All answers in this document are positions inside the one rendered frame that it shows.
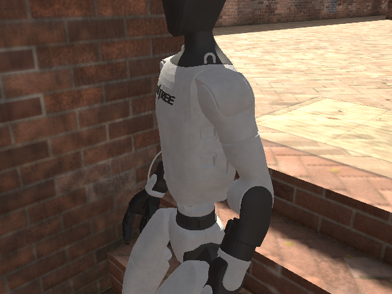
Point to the stairs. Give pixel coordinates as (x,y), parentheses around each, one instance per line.
(318,242)

